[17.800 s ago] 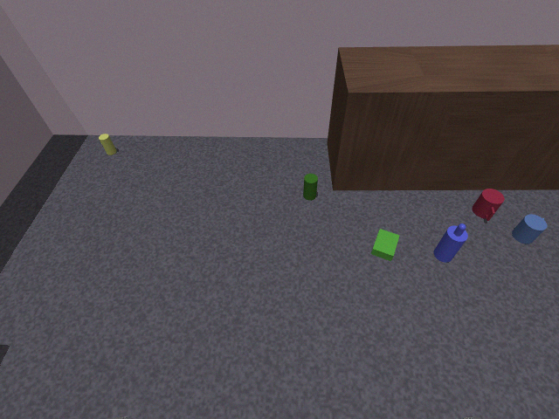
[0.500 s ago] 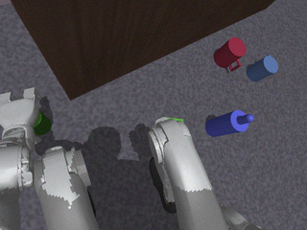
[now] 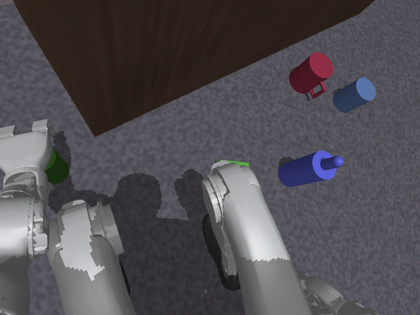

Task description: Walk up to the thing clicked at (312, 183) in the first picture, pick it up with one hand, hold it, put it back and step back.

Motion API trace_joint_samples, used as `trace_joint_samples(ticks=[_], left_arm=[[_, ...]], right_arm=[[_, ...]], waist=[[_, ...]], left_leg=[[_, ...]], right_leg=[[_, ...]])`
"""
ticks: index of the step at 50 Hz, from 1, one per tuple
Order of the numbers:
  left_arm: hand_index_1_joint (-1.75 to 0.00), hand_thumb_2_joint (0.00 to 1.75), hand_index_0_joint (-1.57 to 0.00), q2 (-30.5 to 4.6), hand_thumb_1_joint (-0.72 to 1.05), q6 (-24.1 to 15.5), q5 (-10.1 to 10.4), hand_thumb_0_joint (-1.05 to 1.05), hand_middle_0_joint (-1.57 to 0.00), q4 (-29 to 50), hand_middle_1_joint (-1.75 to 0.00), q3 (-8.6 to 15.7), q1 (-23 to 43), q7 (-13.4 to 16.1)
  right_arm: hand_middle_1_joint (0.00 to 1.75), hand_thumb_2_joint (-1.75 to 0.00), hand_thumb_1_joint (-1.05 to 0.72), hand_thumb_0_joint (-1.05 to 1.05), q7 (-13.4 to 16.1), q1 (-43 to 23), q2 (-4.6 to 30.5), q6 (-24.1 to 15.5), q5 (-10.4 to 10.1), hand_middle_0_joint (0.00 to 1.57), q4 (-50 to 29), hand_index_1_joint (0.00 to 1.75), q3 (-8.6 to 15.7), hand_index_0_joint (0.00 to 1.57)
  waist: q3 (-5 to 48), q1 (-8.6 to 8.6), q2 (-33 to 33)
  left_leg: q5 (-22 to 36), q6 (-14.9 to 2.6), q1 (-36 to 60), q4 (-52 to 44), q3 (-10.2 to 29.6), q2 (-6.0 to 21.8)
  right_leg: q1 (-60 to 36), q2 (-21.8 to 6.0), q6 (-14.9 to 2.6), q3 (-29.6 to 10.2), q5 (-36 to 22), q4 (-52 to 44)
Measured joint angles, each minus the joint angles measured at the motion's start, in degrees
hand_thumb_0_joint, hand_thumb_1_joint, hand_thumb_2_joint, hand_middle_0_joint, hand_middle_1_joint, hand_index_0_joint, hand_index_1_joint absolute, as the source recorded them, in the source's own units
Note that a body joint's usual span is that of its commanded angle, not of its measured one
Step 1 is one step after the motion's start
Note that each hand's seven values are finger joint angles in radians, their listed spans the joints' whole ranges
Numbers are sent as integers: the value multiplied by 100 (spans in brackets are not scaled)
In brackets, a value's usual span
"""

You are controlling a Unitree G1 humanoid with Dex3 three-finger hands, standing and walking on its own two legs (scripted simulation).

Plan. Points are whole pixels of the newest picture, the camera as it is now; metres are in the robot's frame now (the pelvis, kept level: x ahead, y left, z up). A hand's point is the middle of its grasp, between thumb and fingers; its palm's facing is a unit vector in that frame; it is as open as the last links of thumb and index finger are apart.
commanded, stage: close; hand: left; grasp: from above
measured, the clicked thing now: (46, 164) +0.42 +0.24 -0.24
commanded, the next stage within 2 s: settle in 0.72 s
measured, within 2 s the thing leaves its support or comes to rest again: leaves its support in 1.16 s
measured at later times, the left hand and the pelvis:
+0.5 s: hand (40, 168) +0.41 +0.25 -0.20, palm faces -0.41 -0.11 -0.91, open 10.9 cm; pelvis +0.00 +0.00 +0.00, yaw +0 degrees
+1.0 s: hand (38, 168) +0.41 +0.25 -0.20, palm faces -0.41 -0.13 -0.90, open 10.8 cm; pelvis +0.00 +0.00 +0.00, yaw +0 degrees
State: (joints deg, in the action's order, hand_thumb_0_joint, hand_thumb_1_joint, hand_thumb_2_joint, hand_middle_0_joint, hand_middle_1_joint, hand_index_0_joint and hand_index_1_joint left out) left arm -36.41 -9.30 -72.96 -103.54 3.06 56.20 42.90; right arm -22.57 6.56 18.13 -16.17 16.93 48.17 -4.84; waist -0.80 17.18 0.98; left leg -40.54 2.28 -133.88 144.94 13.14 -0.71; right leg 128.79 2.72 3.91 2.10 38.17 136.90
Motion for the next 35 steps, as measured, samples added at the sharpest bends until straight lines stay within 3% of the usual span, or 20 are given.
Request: trace_joint_samples(ticks=[8, 13, 26, 35], left_arm=[[-84, 77, -37, 5, -19, -137, 35, -1, -35, 40, -87, -50, -78, -134], [-82, 77, -38, 8, -17, -214, -1, 0, -39, 120, -84, -70, -162, -55], [-77, 75, -45, -2, -6, -149, -90, 0, -49, 128, -78, 44, -161, 91], [-75, 77, -45, -62, -6, -214, -106, 1, -59, 36, -75, 157, -94, 18]], right_arm=[[30, -89, -90, 1, 20, 87, -18, 36, -30, 20, -8, 30, -23, 20], [30, -89, -90, 1, 22, 105, -58, 49, -18, 20, -1, 30, -47, 20], [29, -89, -90, 1, 57, 29, -55, 45, -15, 20, -2, 30, -14, 20], [29, -90, -90, 1, 65, 48, 16, 67, -7, 20, -86, 30, -58, 20]], waist=[[-12, -28, -18], [-11, -34, 15], [9, -8, -15], [-29, -5, -16]], left_leg=[[-32, 20, 37, 1, 1, 5], [-32, 46, 62, -14, 10, 0], [-7, 46, 34, -40, 15, 1], [-9, 13, 42, -3, 6, 4]], right_leg=[[-14, 3, 11, -4, 16, 13], [-19, -2, -1, 3, 13, 13], [8, 2, -15, 14, -14, -19], [-13, 16, 36, -1, -14, 2]])
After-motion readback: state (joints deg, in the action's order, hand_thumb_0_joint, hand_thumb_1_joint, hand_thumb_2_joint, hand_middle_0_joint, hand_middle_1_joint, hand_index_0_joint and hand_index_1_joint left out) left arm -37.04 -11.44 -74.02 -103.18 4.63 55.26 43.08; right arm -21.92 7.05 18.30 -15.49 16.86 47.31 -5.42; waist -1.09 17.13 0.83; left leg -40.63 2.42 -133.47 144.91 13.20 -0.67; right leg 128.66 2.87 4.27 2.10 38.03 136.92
